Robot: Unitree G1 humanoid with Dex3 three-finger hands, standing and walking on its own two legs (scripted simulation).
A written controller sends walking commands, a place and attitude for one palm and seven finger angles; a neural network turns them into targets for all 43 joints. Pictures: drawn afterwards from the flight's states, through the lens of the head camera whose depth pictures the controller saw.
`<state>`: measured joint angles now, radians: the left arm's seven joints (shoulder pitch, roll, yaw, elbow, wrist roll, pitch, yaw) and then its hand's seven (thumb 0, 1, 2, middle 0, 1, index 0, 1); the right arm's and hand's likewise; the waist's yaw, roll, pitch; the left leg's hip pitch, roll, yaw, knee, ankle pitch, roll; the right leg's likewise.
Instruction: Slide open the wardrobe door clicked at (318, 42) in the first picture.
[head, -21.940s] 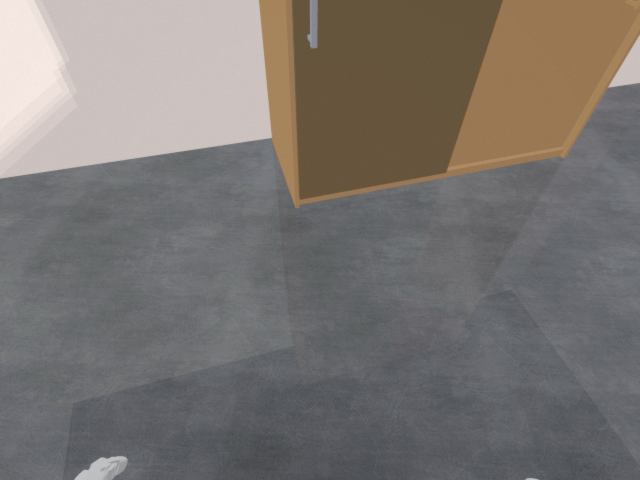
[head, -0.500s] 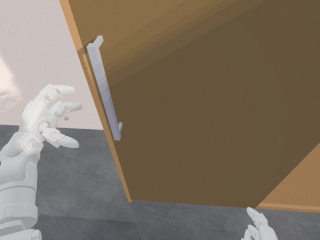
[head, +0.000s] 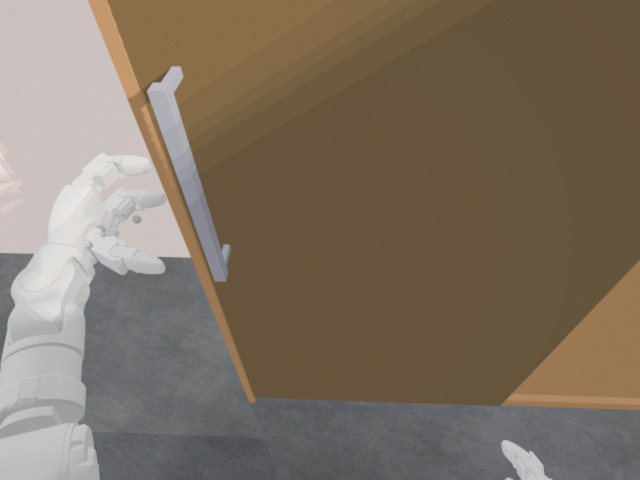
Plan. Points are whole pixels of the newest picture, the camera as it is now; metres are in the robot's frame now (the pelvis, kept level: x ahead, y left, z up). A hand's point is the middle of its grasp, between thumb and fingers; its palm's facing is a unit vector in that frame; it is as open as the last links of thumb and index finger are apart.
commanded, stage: move the hooked fingers beside the handle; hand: left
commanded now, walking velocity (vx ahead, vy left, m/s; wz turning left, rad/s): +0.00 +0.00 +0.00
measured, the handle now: (201, 193) +0.44 +0.18 +0.14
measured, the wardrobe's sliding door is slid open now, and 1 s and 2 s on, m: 0.00 0.00 0.00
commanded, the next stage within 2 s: feel for the door with the fingertips in 0.92 s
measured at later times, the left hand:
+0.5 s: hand (149, 212) +0.39 +0.23 +0.15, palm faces +0.01 -1.00 -0.01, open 14.0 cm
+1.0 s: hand (148, 210) +0.40 +0.23 +0.15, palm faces +0.01 -1.00 +0.00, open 14.0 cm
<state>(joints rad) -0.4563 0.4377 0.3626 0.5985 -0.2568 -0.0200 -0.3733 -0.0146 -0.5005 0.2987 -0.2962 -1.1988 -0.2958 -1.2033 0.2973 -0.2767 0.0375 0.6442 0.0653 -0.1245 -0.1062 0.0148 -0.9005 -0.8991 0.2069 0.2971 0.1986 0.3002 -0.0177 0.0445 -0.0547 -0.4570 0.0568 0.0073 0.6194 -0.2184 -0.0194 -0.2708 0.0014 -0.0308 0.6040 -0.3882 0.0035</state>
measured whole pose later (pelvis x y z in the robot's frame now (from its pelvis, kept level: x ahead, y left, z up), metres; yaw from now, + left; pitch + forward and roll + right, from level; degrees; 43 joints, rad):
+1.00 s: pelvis +0.01 +0.00 +0.00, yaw +0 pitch +5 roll -1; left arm -0.51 0.44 0.35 0.66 -0.25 -0.05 -0.36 -0.01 -0.50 0.30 -0.30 -1.20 -0.30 -1.20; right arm 0.29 -0.28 0.04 0.63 0.07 -0.08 -0.10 0.01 -0.90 -0.90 0.21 0.30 0.20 0.30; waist -0.03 0.04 -0.06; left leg -0.49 0.06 0.01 0.65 -0.24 -0.02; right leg -0.30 0.00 -0.03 0.62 -0.40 0.01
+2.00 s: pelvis +0.00 +0.00 +0.00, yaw +0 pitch +4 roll -1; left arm -0.54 0.38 0.29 0.66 -0.23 -0.06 -0.28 -0.01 -0.50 0.30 -0.32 -1.22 -0.30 -1.21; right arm 0.30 -0.28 0.02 0.67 0.06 -0.07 -0.10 0.01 -0.90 -0.90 0.21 0.30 0.20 0.30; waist -0.03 0.05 -0.06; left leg -0.47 0.06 0.00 0.63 -0.23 -0.02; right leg -0.29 0.00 -0.03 0.62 -0.40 0.00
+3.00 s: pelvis +0.00 +0.00 +0.00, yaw +0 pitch +2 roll -1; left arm -0.45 0.30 0.22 0.49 -0.23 0.01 -0.20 -0.01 -0.50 0.30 -0.30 -1.20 -0.30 -1.20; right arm 0.25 -0.25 0.04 0.64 0.06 -0.07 -0.08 0.01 -0.90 -0.90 0.21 0.30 0.20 0.30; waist -0.01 0.05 -0.06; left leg -0.44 0.05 0.00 0.62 -0.22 -0.02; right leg -0.25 0.00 -0.03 0.60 -0.39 0.00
